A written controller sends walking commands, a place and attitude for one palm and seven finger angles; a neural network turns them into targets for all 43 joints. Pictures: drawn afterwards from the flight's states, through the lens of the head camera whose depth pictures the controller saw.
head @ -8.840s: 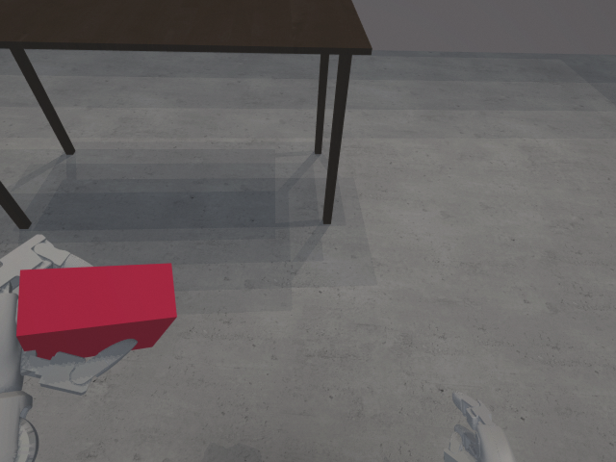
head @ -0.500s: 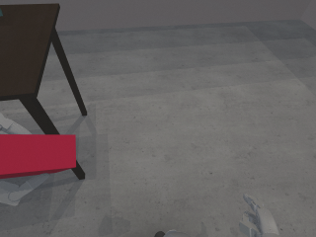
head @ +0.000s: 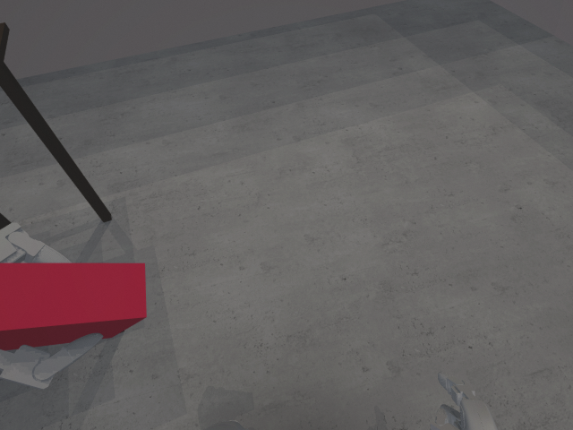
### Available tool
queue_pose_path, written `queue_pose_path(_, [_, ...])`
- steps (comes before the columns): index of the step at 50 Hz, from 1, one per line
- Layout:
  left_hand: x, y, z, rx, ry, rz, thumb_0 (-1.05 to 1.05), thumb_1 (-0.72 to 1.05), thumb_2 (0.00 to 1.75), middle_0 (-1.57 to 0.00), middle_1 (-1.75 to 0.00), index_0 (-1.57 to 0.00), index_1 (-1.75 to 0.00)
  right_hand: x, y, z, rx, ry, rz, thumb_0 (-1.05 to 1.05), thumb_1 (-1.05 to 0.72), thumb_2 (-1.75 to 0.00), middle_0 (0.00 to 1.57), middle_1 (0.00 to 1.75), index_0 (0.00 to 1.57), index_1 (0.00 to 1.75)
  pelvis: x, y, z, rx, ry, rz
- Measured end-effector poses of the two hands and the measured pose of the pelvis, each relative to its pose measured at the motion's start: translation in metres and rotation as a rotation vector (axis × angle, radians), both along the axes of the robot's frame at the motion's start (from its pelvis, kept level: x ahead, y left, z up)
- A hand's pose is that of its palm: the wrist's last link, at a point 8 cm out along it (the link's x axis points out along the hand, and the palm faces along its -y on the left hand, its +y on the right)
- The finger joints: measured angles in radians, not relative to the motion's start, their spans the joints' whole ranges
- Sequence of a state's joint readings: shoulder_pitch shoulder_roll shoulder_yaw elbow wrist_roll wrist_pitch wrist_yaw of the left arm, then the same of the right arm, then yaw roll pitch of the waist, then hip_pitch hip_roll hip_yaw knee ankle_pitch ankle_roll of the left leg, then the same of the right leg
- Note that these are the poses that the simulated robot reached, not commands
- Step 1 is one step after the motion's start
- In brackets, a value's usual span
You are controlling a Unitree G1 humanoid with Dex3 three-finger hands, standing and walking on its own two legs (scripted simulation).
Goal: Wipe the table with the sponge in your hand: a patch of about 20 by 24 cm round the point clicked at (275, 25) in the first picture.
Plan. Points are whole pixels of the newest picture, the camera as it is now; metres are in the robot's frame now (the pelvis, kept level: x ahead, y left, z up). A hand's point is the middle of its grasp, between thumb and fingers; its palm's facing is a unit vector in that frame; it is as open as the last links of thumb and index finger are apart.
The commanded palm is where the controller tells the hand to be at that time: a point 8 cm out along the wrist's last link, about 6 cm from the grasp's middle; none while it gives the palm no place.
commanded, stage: take the last steps up to it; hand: left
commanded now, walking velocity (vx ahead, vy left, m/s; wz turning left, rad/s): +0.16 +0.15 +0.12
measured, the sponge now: (86, 306) +0.23 +0.20 +0.14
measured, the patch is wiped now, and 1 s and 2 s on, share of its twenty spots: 0.00 0.00 0.00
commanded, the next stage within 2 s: come to a stop and stand still in 1.22 s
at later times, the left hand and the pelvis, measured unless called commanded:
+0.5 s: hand out of the picture +0.20 +0.27 +0.16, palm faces +0.46 -0.79 -0.41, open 9.7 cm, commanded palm +0.14 +0.32 +0.18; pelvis +0.00 +0.02 +0.00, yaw +5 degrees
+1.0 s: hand out of the picture +0.26 +0.33 +0.16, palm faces +0.37 -0.76 -0.53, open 9.7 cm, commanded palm +0.20 +0.38 +0.18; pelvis +0.05 +0.09 -0.01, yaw +4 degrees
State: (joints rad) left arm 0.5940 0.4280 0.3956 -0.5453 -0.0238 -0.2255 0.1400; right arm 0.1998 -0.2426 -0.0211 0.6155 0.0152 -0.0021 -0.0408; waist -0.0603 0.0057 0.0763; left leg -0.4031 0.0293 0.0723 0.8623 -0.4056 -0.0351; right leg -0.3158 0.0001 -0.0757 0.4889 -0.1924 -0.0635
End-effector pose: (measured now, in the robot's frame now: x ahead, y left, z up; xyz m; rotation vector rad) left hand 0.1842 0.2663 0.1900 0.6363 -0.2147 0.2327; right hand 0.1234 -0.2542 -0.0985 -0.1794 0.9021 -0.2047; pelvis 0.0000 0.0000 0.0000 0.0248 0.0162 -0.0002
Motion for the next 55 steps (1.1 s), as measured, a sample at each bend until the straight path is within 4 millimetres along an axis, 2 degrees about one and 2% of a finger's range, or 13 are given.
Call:
queue_pose_path(4, [-0.019,0.011,-0.001,-0.023,-0.026,0.048,0.00,-0.45,1.01,-0.79,-1.35,-0.78,-1.35,-0.008,-0.017,0.011,-0.079,0.019,0.016,0.01,-0.91,-0.90,0.20,0.30,0.20,0.30,-0.004,0.001,0.001,0.002,-0.001,0.024])
queue_pose_path(7, [-0.032,0.020,-0.006,-0.065,-0.074,0.083,0.00,-0.45,1.01,-0.79,-1.35,-0.78,-1.35,-0.005,-0.017,0.016,-0.123,-0.001,0.040,0.01,-0.91,-0.90,0.20,0.30,0.20,0.30,-0.006,0.007,-0.003,-0.007,-0.011,0.044])
queue_pose_path(10, [-0.042,0.029,-0.010,-0.096,-0.117,0.112,0.00,-0.45,1.01,-0.79,-1.35,-0.78,-1.35,0.004,-0.006,0.018,-0.126,-0.050,0.051,0.01,-0.91,-0.90,0.20,0.30,0.20,0.30,-0.008,0.012,-0.006,-0.002,-0.036,0.041])
queue_pose_path(15, [-0.045,0.037,-0.011,-0.093,-0.137,0.166,0.00,-0.45,1.01,-0.79,-1.35,-0.78,-1.35,0.025,0.030,0.011,-0.032,-0.137,0.098,0.01,-0.91,-0.90,0.20,0.30,0.20,0.30,-0.005,0.014,-0.009,-0.013,-0.044,0.054])
queue_pose_path(20, [-0.039,0.034,-0.009,-0.104,-0.173,0.169,0.00,-0.45,1.01,-0.79,-1.35,-0.78,-1.35,0.043,0.063,-0.005,0.062,-0.137,0.172,0.01,-0.91,-0.90,0.20,0.30,0.20,0.30,-0.004,0.014,-0.014,-0.025,-0.048,0.084])
queue_pose_path(24, [-0.032,0.039,-0.013,-0.139,-0.136,0.156,0.00,-0.45,1.01,-0.79,-1.35,-0.78,-1.35,0.047,0.077,-0.003,0.071,-0.078,0.199,0.01,-0.91,-0.90,0.21,0.30,0.20,0.30,-0.003,0.021,-0.006,-0.006,-0.030,0.081])
queue_pose_path(29, [-0.026,0.059,-0.020,-0.120,-0.047,0.145,0.00,-0.45,1.01,-0.79,-1.35,-0.78,-1.35,0.051,0.085,0.006,0.023,-0.041,0.188,0.01,-0.91,-0.90,0.21,0.30,0.21,0.30,0.004,0.040,0.001,0.008,-0.006,0.081])
queue_pose_path(33, [-0.020,0.084,-0.019,-0.100,-0.079,0.125,0.00,-0.45,1.01,-0.79,-1.35,-0.78,-1.35,0.059,0.091,0.006,-0.052,-0.057,0.166,0.01,-0.91,-0.90,0.21,0.30,0.21,0.30,0.012,0.066,-0.009,-0.009,-0.012,0.082])
queue_pose_path(38, [-0.002,0.108,-0.007,-0.061,-0.130,0.118,0.00,-0.45,1.01,-0.79,-1.35,-0.78,-1.35,0.067,0.115,0.009,-0.024,-0.083,0.128,0.01,-0.91,-0.90,0.20,0.30,0.20,0.30,0.021,0.084,-0.007,-0.018,-0.019,0.062])
queue_pose_path(41, [0.009,0.112,0.001,-0.058,-0.135,0.112,0.00,-0.45,1.01,-0.79,-1.35,-0.78,-1.35,0.071,0.130,0.010,0.025,-0.101,0.121,0.01,-0.91,-0.90,0.20,0.30,0.20,0.30,0.029,0.090,-0.003,-0.026,-0.008,0.053])
queue_pose_path(44, [0.020,0.108,0.004,-0.055,-0.119,0.092,0.00,-0.45,1.01,-0.79,-1.35,-0.78,-1.35,0.075,0.141,0.005,0.066,-0.111,0.115,0.01,-0.91,-0.90,0.20,0.30,0.20,0.30,0.038,0.093,-0.003,-0.023,-0.002,0.045])
queue_pose_path(50, [0.036,0.101,-0.005,-0.017,-0.058,0.081,0.00,-0.45,1.01,-0.79,-1.35,-0.78,-1.35,0.086,0.144,-0.021,0.100,-0.072,0.117,0.01,-0.91,-0.90,0.21,0.30,0.21,0.30,0.054,0.094,-0.014,-0.019,-0.015,0.063])
queue_pose_path(55, [0.041,0.116,-0.013,-0.056,-0.012,0.132,0.00,-0.45,1.01,-0.79,-1.35,-0.78,-1.35,0.092,0.135,-0.014,0.069,-0.010,0.118,0.01,-0.91,-0.90,0.21,0.30,0.20,0.30,0.062,0.099,-0.004,0.014,-0.016,0.058])
